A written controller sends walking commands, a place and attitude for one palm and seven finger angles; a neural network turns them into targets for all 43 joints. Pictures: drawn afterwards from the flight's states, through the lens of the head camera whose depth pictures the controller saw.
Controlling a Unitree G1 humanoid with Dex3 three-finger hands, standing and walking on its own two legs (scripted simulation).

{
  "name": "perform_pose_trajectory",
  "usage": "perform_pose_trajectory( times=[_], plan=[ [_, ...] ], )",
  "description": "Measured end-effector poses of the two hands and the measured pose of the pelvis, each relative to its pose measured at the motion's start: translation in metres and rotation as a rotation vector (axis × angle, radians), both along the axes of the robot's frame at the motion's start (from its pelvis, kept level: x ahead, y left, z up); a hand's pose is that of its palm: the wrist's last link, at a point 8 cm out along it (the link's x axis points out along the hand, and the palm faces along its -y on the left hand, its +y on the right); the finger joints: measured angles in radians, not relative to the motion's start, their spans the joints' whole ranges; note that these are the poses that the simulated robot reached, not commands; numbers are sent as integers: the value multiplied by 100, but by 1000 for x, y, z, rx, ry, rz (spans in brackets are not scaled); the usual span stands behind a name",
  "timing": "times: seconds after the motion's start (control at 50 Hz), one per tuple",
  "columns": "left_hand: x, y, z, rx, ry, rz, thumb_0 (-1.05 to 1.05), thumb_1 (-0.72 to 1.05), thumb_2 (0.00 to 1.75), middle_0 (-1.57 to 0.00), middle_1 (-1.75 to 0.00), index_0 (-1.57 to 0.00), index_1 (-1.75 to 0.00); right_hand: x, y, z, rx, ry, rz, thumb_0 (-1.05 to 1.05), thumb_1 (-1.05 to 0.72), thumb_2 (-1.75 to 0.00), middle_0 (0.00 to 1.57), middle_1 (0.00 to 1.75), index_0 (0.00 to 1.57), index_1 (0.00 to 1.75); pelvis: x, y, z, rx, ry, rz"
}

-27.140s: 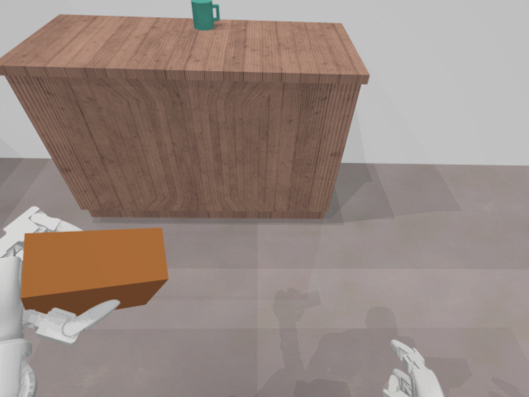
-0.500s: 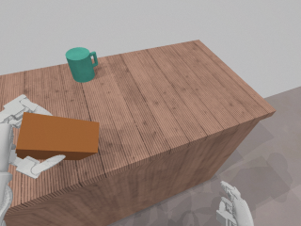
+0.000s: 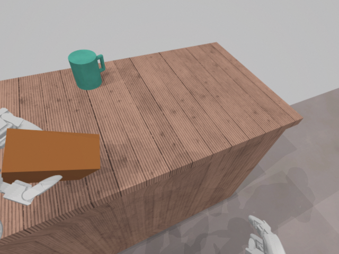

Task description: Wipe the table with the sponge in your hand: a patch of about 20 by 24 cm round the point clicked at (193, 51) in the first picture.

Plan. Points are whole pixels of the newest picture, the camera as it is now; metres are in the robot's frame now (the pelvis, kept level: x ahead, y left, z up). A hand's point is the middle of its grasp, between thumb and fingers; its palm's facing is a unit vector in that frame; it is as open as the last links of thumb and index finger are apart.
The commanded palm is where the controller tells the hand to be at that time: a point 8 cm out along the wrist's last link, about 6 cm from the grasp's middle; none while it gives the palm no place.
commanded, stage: come to a stop and stand still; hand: left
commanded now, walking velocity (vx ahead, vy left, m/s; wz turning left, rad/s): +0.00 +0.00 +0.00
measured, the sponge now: (64, 159) +0.25 +0.22 +0.14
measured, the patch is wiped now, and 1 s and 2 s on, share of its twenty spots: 0.00 0.00 0.00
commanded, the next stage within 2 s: look again from close up in 0.30 s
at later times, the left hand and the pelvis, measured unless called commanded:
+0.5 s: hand (28, 173) +0.20 +0.25 +0.17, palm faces +0.39 -0.84 -0.37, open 10.3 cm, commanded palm +0.15 +0.28 +0.18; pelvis -0.02 +0.00 +0.00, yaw -1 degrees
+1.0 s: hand (42, 173) +0.21 +0.23 +0.16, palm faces +0.39 -0.84 -0.36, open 10.3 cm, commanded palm +0.15 +0.26 +0.18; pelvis -0.01 -0.02 +0.00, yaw +0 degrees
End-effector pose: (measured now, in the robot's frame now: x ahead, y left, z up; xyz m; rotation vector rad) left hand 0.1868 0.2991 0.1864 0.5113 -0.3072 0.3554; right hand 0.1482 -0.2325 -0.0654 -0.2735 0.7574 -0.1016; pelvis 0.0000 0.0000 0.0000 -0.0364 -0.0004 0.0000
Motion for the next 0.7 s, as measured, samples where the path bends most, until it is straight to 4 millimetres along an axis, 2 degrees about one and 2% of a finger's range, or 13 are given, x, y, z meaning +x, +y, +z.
perform_pose_trajectory(
  times=[0.08, 0.18, 0.26, 0.48, 0.7],
  plan=[
    [-11, -1, 5, -6, -6, 3, -1, -51, 103, -73, -132, -73, -132, 5, 15, 0, 43, -44, 8, 1, -91, -90, 20, 30, 20, 30, -4, 6, 1, -5, -8, -7],
    [-17, -1, -15, -66, 61, 13, 0, -51, 103, -73, -132, -73, -132, 7, 28, 3, 68, -80, 20, 1, -90, -90, 20, 30, 20, 30, -9, 9, 1, 1, -17, -15],
    [-19, -1, -25, -101, 90, 31, 0, -51, 103, -73, -132, -73, -132, 5, 32, 6, 65, -93, 31, 1, -90, -90, 20, 30, 20, 30, -14, 8, 1, 9, -24, -16],
    [-25, -12, -4, -68, 17, -5, 0, -51, 103, -73, -132, -73, -132, -6, 14, 8, 36, -82, 15, 1, -90, -90, 20, 30, 20, 30, -19, 2, 3, -7, -26, -12],
    [-21, -16, -19, -110, 72, 2, 0, -51, 103, -73, -132, -73, -132, -14, -2, 7, 20, -79, -31, 1, -90, -90, 20, 30, 20, 30, -17, -2, 3, 1, -33, -15]
  ],
)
